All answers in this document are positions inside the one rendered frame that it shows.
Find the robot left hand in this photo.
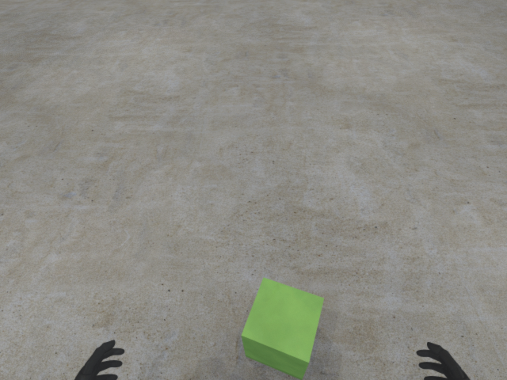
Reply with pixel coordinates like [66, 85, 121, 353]
[74, 340, 124, 380]

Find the carton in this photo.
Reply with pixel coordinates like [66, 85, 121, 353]
[242, 277, 324, 380]

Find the robot right hand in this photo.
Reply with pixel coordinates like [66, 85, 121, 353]
[417, 342, 470, 380]

